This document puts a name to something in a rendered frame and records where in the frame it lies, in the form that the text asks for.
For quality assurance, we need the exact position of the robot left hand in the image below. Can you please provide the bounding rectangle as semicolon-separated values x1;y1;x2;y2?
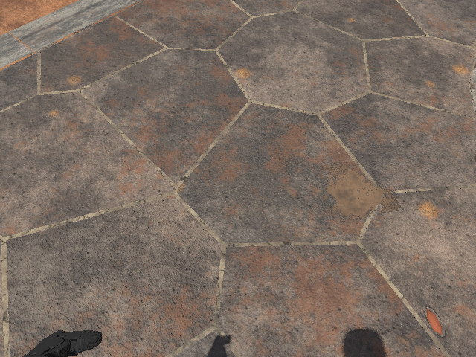
22;330;102;357

